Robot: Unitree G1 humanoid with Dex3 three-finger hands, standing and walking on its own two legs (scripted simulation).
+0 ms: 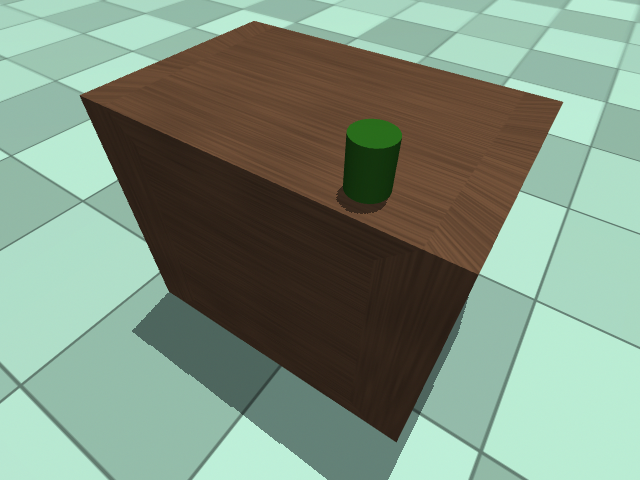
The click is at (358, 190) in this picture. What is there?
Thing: squat round
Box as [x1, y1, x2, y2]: [343, 119, 401, 203]
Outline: 363,119 352,123 347,128 343,190 350,198 363,203 375,203 387,198 391,192 400,145 401,132 395,125 387,121 379,119
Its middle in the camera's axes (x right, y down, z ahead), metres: +0.08 -0.13 +0.68
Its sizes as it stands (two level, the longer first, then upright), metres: 0.090 0.090 0.114
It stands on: a support 0.80 m high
